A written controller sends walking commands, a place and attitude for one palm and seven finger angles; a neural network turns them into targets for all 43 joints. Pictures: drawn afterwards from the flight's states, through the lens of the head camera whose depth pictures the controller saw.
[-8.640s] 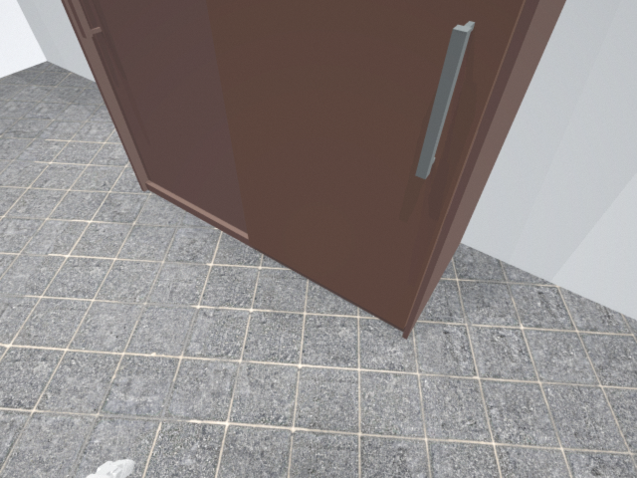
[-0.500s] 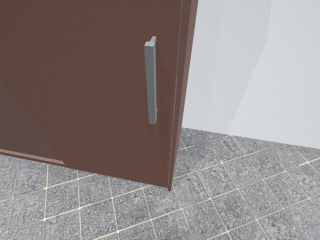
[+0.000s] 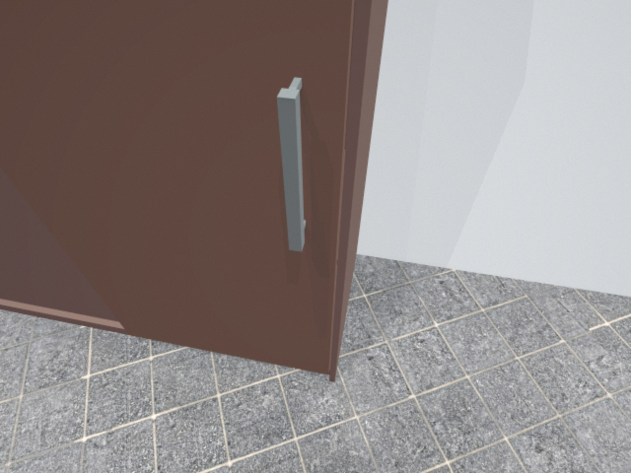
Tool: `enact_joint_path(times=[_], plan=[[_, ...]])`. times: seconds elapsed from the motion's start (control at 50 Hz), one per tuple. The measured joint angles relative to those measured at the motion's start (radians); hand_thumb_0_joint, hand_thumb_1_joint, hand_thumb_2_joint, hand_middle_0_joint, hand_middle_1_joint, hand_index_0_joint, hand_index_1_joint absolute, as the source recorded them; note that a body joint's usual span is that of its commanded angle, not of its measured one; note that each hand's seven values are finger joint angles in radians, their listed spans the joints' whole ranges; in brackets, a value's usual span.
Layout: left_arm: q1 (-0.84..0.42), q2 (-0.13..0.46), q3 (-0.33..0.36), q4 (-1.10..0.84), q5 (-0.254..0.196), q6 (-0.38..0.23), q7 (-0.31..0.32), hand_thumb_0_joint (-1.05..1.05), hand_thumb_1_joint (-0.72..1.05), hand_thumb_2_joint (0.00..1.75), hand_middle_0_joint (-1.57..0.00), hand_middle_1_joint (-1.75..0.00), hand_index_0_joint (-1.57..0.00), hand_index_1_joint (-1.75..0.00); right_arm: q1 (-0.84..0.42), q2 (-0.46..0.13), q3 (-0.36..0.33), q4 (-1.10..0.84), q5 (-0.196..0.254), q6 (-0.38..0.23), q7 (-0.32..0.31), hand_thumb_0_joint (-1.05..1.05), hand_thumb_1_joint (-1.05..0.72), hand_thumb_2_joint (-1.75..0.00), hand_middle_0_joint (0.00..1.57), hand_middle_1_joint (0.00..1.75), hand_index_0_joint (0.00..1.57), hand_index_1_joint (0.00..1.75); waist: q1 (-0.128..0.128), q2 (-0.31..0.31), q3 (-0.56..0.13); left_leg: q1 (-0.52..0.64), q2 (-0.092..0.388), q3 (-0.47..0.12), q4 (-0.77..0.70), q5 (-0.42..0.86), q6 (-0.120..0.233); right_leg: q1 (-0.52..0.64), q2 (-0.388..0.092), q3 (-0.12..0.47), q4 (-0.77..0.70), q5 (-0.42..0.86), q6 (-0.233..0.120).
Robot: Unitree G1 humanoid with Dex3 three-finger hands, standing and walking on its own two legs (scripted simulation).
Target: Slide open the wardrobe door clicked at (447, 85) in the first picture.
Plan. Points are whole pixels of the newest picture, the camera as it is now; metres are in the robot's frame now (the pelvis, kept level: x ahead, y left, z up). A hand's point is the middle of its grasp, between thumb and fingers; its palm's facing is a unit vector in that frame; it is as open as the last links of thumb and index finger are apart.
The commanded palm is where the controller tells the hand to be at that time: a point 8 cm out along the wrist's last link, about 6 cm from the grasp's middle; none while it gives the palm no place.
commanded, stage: look again from close up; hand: right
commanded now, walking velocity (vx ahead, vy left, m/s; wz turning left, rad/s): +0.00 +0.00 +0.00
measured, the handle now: (296, 175) +0.52 +0.06 +0.10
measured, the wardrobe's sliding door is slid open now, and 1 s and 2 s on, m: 0.00 0.00 0.00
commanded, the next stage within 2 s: shuffle to correct the standing spot in 0.76 s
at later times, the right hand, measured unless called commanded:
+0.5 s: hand out of the picture +0.00 -0.17 -0.18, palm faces +0.02 +0.98 -0.19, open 7.4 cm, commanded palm none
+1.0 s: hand out of the picture +0.02 -0.18 -0.17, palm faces +0.02 +0.97 -0.24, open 7.4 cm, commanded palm none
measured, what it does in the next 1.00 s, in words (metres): stands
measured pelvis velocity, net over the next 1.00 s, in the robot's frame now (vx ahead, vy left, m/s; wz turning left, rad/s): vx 0.01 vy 0.01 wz -0.02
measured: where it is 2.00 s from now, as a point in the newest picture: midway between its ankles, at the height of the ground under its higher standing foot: outside the picture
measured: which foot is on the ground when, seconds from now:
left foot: down 0.00-1.00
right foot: down 0.00-1.00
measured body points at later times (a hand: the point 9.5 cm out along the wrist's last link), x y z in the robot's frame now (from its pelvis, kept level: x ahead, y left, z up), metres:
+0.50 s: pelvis +0.01 +0.00 +0.00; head +0.01 -0.01 +0.45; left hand +0.01 +0.23 -0.16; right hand +0.00 -0.22 -0.16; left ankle -0.03 +0.13 -0.74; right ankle +0.00 -0.07 -0.74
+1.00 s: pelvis +0.01 +0.01 +0.00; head +0.02 +0.01 +0.45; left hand +0.05 +0.26 -0.15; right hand +0.02 -0.24 -0.16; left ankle -0.03 +0.13 -0.74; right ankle +0.00 -0.07 -0.74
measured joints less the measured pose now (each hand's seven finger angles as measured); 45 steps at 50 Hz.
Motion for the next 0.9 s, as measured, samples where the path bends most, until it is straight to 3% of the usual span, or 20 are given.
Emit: enact_joint_path(times=[0.42, 0.9], plan=[[-0.014, 0.017, 0.001, 0.000, 0.000, -0.006, 0.002, 0.00, 0.91, 0.90, -0.20, -0.30, -0.20, -0.30, -0.020, -0.020, -0.006, 0.005, -0.001, 0.000, 0.004, 0.00, -0.90, -0.90, 0.20, 0.29, 0.20, 0.30, -0.002, -0.001, 0.002, 0.019, 0.003, 0.001, -0.011, -0.006, -0.002, 0.019, 0.004, 0.002, -0.012, -0.004, -0.001], [-0.071, 0.084, 0.003, -0.006, 0.002, -0.006, -0.004, 0.00, 0.91, 0.90, -0.20, -0.30, -0.21, -0.30, -0.081, -0.085, -0.012, 0.002, -0.001, -0.002, 0.016, 0.00, -0.90, -0.90, 0.20, 0.29, 0.20, 0.30, -0.002, -0.003, 0.009, 0.044, -0.004, 0.015, -0.043, 0.005, 0.009, 0.039, -0.001, 0.016, -0.042, 0.010, 0.011]])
